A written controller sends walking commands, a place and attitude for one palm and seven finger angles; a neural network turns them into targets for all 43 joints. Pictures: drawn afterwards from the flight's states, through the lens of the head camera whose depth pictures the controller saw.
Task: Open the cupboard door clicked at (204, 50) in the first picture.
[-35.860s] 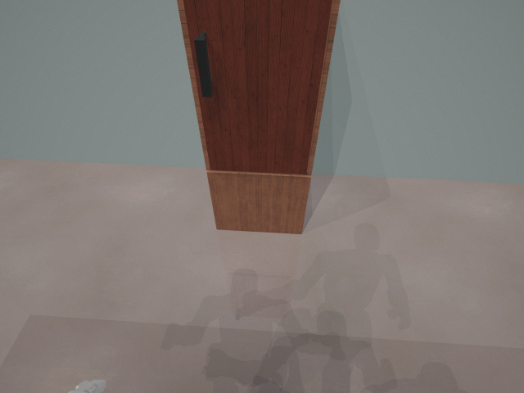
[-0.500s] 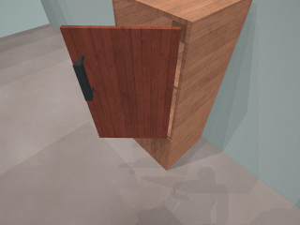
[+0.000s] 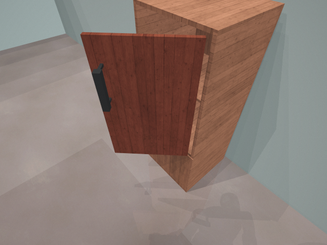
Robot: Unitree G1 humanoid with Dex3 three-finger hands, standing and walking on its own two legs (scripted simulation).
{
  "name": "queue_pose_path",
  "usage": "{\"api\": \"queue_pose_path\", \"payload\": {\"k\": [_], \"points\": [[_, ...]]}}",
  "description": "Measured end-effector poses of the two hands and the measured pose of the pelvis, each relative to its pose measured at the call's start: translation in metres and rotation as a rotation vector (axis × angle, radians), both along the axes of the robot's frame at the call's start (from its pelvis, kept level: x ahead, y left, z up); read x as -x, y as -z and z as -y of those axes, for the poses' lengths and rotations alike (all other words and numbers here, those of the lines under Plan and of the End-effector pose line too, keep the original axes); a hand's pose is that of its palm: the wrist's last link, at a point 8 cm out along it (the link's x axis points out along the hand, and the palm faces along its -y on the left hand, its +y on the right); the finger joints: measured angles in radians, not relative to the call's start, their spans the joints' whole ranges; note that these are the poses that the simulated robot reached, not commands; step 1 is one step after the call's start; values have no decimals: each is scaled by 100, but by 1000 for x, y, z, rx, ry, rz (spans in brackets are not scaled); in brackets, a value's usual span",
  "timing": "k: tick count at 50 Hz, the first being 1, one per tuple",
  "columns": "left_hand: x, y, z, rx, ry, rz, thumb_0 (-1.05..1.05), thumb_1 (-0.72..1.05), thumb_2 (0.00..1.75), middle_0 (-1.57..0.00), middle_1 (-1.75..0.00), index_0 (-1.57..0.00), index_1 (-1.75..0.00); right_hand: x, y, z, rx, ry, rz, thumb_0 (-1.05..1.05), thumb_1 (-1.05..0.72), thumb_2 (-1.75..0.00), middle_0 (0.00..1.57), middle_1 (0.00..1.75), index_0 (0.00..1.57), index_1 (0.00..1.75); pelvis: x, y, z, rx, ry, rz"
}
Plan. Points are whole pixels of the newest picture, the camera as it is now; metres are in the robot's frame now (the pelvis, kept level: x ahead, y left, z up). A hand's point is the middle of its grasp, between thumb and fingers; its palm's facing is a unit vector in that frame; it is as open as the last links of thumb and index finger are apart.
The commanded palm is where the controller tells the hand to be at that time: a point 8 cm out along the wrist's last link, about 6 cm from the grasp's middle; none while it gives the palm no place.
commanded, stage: look again from close up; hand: left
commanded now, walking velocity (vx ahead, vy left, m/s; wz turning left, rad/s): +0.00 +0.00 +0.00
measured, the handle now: (104, 88) +0.58 +0.24 +0.07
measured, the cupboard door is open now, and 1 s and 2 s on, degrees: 46 46 46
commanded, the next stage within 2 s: shuffle to correct the standing spot in 0.28 s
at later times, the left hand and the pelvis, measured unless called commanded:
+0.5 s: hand out of the picture +0.04 +0.24 -0.16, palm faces -0.01 -0.96 -0.27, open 7.4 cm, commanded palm none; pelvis -0.02 +0.03 +0.01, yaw -1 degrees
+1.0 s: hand out of the picture +0.01 +0.19 -0.18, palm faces +0.00 -0.99 -0.15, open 7.4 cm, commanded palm none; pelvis +0.03 +0.04 +0.00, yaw -3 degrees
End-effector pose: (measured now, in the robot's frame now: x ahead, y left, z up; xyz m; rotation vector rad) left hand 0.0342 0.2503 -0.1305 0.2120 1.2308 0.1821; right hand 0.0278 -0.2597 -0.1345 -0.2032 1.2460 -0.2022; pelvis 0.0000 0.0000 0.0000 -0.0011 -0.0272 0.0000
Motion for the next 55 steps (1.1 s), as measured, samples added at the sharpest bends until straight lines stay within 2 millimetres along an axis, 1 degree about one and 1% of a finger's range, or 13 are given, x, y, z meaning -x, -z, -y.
{"api": "queue_pose_path", "payload": {"k": [4,8,11,15,21,26,33,38,42,47,49,52,55], "points": [[-22,-7,-17,-22,23,65,1,90,90,-20,-30,-20,-30,-20,-9,4,30,-25,68,0,-91,-90,20,30,20,30,3,-1,-6,-2,6,12],[-36,-15,-31,-39,44,110,1,91,90,-20,-30,-20,-30,-34,-17,3,45,-50,113,0,-91,-90,20,30,20,30,8,-3,-12,-3,10,18],[-41,-20,-38,-47,54,125,1,91,90,-20,-30,-20,-30,-38,-21,0,48,-65,128,0,-91,-90,20,30,20,30,11,-4,-16,-3,11,19],[-38,-21,-45,-51,60,118,1,91,90,-20,-30,-20,-30,-37,-22,-5,45,-76,123,0,-91,-90,20,30,20,30,15,-6,-21,-4,11,19],[-18,-16,-47,-39,56,60,1,91,90,-20,-30,-20,-30,-21,-19,-13,33,-71,73,0,-91,-90,20,30,21,30,18,-7,-27,-4,14,18],[11,-3,-37,-2,32,-27,1,91,90,-20,-30,-20,-30,5,-9,-29,4,-45,-8,0,-91,-90,20,30,20,30,15,-6,-31,-2,19,13],[58,17,-11,96,-19,-186,1,91,90,-20,-30,-20,-30,49,4,-63,-57,23,-161,0,-91,-90,20,30,20,30,-3,-1,-38,5,28,3],[73,22,4,141,-44,-282,1,91,90,-20,-30,-20,-30,69,9,-85,-88,85,-240,0,-91,-90,20,30,20,30,-22,3,-43,3,37,1],[66,21,13,145,-52,-308,1,91,90,-20,-30,-20,-30,72,11,-100,-99,120,-275,0,-91,-90,20,30,20,30,-33,3,-45,6,42,4],[41,18,16,137,-45,-259,1,91,90,-20,-30,-20,-30,59,10,-110,-112,144,-250,0,-91,-90,20,30,20,30,-32,0,-45,13,42,-3],[28,18,14,129,-36,-220,1,91,90,-20,-30,-20,-30,52,11,-110,-113,145,-224,0,-91,-90,20,30,21,30,-28,0,-45,15,43,-7],[20,19,3,90,-14,-196,3,93,90,-20,-30,-20,-30,42,13,-105,-111,147,-175,0,-91,-90,20,30,21,30,-21,1,-41,7,54,-7],[12,20,-7,53,0,-147,3,93,90,-20,-30,-20,-30,41,16,-91,-92,133,-159,2,-93,-90,21,30,21,30,-12,5,-38,8,53,-13]]}}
